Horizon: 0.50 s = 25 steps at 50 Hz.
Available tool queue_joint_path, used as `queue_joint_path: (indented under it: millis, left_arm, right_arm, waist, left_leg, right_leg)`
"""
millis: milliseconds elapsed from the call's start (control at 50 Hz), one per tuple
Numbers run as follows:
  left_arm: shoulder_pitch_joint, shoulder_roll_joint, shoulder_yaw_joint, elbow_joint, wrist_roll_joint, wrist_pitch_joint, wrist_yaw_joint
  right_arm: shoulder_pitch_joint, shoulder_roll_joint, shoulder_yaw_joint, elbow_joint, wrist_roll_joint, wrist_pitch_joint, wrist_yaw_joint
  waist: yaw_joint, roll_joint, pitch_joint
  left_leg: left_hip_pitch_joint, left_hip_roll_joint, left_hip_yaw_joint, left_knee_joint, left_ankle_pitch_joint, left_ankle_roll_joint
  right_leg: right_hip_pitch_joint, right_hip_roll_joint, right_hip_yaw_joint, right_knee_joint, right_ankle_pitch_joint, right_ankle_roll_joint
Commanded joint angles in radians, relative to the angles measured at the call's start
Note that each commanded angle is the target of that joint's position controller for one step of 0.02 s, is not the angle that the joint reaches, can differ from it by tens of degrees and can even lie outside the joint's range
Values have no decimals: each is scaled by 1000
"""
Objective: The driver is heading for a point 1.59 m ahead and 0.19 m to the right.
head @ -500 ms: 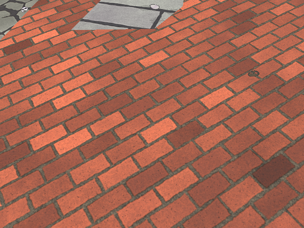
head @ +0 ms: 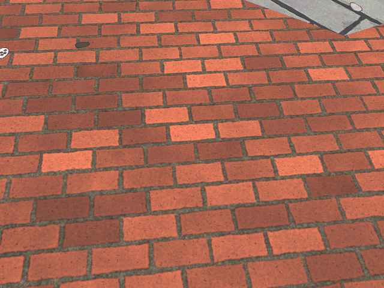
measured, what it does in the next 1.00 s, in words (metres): walks ahead, turning right: right foot, then left foot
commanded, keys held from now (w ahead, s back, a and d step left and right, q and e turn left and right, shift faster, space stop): q+shift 0.08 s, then shift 0.16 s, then e+shift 0.40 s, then w+e+shift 0.32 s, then w+shift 0.04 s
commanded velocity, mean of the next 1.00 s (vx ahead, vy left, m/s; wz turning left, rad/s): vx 0.18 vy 0.00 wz -0.24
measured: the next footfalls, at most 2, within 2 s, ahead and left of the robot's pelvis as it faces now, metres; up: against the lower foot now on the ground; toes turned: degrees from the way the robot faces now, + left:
right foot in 0.36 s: +0.12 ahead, -0.13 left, +0.00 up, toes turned +12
left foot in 0.68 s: +0.08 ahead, +0.11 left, +0.00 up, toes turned -10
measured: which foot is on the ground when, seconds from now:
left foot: down 0.00-0.38, up 0.40-0.66, down 0.68-1.00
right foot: up 0.00-0.34, down 0.36-0.66, up 0.68-1.00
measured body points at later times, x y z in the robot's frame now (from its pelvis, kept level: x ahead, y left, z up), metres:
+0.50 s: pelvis +0.04 -0.02 +0.00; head +0.07 -0.02 +0.45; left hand +0.13 +0.27 -0.10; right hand +0.27 -0.24 -0.09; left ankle +0.00 +0.09 -0.72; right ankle +0.08 -0.14 -0.73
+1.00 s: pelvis +0.12 +0.00 +0.01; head +0.12 +0.01 +0.46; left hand +0.37 +0.20 -0.08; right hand +0.05 -0.29 -0.09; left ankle +0.04 +0.11 -0.73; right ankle +0.15 -0.22 -0.61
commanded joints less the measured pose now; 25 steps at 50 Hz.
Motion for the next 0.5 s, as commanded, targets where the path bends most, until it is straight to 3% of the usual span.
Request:
queue_joint_path:
  millis: [20,60,140,240,280,320,340,360,380,400,420,440,460,500]
  left_arm:
    - [-76,99,22,-110,11,-29,22]
    - [-34,82,19,-91,14,-32,17]
    - [-13,54,4,-63,-1,-26,13]
    - [-33,58,-2,-71,-6,-23,3]
    - [-2,57,-7,-60,-8,-27,-5]
    - [19,22,-22,-51,-8,-35,-18]
    - [35,8,-28,-47,-10,-39,-24]
    - [16,29,-27,-59,-3,-41,-26]
    - [-12,109,-13,-88,3,-42,-21]
    - [-30,193,8,-98,-8,-41,-19]
    - [-12,181,13,-92,-19,-38,-20]
    - [16,156,9,-88,-19,-36,-19]
    - [49,154,12,-82,-20,-34,-15]
    - [109,163,21,-79,-22,-38,-6]
  right_arm:
    - [-13,-164,-45,-68,25,-29,-24]
    - [-40,-163,-41,-86,13,-21,-38]
    - [-24,-164,-37,-80,9,-15,-52]
    - [-33,-151,-21,-71,-9,-6,-44]
    - [-56,-105,2,-66,-20,-7,-37]
    - [-66,-30,36,-40,-27,-17,-27]
    - [-74,-23,43,-27,-27,-23,-22]
    - [-35,-32,40,-7,-30,-32,-20]
    - [-2,-67,28,-2,-43,-39,-25]
    - [53,-86,18,-3,-51,-45,-29]
    - [14,-87,15,-10,-51,-46,-40]
    - [-39,-93,9,-22,-36,-44,-50]
    - [-68,-81,6,-30,-23,-40,-55]
    - [-99,-47,4,-49,-15,-35,-51]
  waist:
    - [1,103,-151]
    - [23,126,-176]
    - [4,138,-197]
    - [-26,189,-163]
    - [-25,191,-178]
    - [-14,183,-182]
    - [7,178,-165]
    - [-1,155,-138]
    - [-38,83,-120]
    - [-97,-62,-115]
    - [-68,-143,-117]
    - [-37,-171,-104]
    - [-16,-184,-111]
    - [22,-194,-131]
  left_leg:
    - [294,253,-378,-247,435,202]
    - [245,212,-359,-242,483,193]
    - [233,189,-346,-219,432,177]
    - [147,182,-394,-200,321,174]
    - [150,199,-381,-175,369,173]
    - [118,193,-352,-164,376,156]
    - [92,174,-323,-159,329,134]
    - [87,136,-301,-158,244,97]
    - [89,74,-260,-96,131,51]
    - [74,-15,-166,-37,24,3]
    - [89,-46,-100,13,-16,-44]
    - [62,-50,-83,49,-47,-56]
    - [24,-68,-79,90,-95,-55]
    - [-97,-88,-113,209,-299,-62]
  right_leg:
    - [-278,14,135,45,100,-13]
    - [-203,53,129,11,175,2]
    - [-144,75,122,-163,240,35]
    - [-43,66,113,-283,228,31]
    - [18,39,99,-334,214,18]
    - [150,18,83,-463,255,0]
    - [229,31,64,-590,355,-16]
    - [266,35,85,-679,479,-35]
    - [259,-24,185,-661,687,-68]
    - [240,-85,277,-655,780,-147]
    - [193,-129,384,-708,678,-228]
    - [196,-149,462,-735,634,-258]
    - [225,-159,512,-742,640,-278]
    - [330,-187,592,-750,694,-314]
